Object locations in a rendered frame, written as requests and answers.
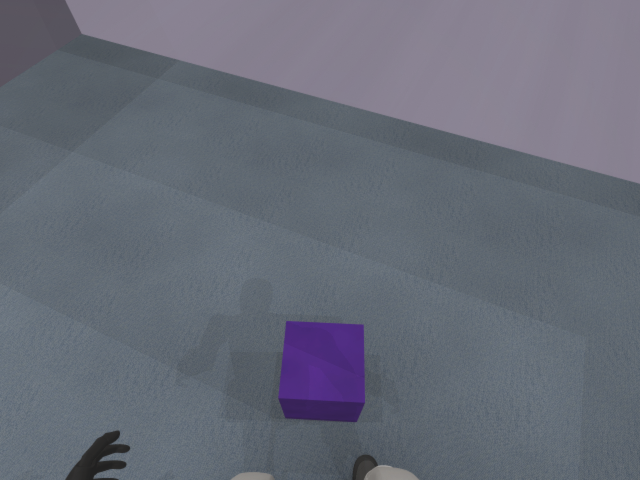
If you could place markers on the robot right foot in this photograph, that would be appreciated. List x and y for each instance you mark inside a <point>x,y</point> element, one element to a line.
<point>362,466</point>

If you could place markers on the right robot shin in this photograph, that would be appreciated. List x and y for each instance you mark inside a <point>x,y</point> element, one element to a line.
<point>369,473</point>

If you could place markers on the robot left hand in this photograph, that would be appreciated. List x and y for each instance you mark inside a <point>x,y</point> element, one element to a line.
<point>89,464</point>

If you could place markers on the carton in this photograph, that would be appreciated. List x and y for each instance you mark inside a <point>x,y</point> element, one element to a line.
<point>322,373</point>

